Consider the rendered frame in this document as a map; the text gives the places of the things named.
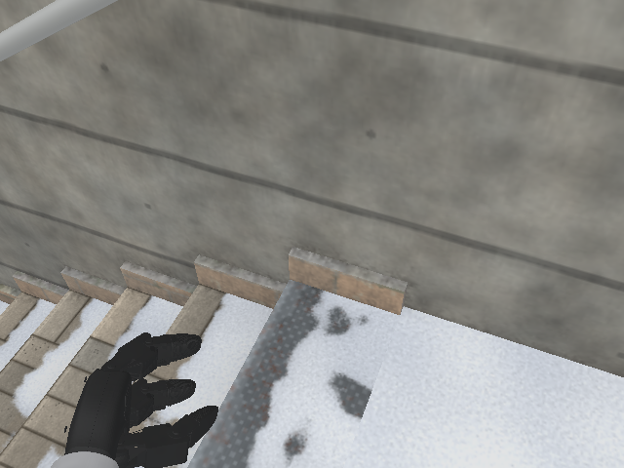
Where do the stairs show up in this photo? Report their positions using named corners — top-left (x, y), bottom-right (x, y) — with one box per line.
top-left (0, 284), bottom-right (273, 468)

